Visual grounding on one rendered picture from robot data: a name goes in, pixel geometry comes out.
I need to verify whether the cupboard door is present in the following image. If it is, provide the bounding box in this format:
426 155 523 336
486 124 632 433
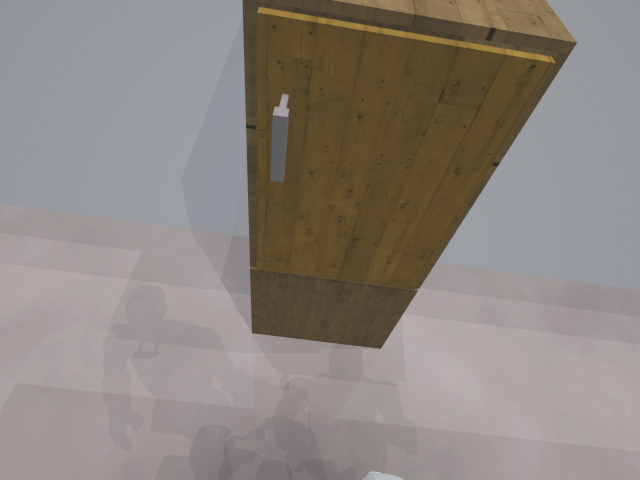
257 7 556 290

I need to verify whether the handle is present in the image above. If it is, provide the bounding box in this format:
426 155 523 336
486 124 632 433
270 94 289 183

